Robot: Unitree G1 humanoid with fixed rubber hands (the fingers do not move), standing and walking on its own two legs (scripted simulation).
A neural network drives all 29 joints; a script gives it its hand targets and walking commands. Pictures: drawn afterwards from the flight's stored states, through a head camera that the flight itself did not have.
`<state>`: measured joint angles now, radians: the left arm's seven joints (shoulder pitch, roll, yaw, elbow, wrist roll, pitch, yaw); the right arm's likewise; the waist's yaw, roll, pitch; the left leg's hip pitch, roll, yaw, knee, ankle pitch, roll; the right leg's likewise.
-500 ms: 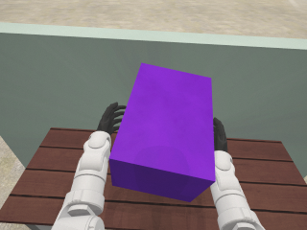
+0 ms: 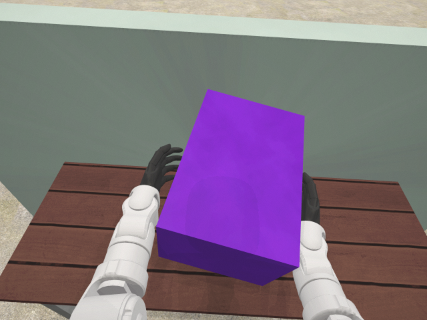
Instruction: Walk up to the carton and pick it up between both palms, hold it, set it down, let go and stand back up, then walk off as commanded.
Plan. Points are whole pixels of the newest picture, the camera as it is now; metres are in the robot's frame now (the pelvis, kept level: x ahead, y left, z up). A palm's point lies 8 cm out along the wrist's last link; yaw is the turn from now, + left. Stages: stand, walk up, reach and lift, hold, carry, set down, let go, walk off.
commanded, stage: set down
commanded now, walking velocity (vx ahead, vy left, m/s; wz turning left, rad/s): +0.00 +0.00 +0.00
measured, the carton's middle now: (234, 183) +0.39 -0.03 +0.04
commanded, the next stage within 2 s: none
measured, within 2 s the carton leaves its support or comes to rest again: neither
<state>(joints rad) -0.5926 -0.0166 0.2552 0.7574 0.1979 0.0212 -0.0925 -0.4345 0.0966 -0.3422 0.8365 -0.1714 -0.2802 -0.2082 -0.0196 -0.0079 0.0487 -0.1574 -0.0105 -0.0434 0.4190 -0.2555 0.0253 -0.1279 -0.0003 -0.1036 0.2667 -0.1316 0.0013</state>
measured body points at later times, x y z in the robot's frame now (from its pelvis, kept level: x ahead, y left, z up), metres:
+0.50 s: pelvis +0.00 +0.00 +0.00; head +0.08 +0.02 +0.44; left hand +0.40 +0.12 -0.01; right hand +0.33 -0.18 -0.03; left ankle -0.02 +0.09 -0.75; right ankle +0.00 -0.13 -0.75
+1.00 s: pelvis +0.00 +0.00 -0.01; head +0.16 +0.02 +0.41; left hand +0.42 +0.12 -0.06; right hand +0.34 -0.18 -0.08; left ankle -0.02 +0.10 -0.75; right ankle +0.00 -0.13 -0.75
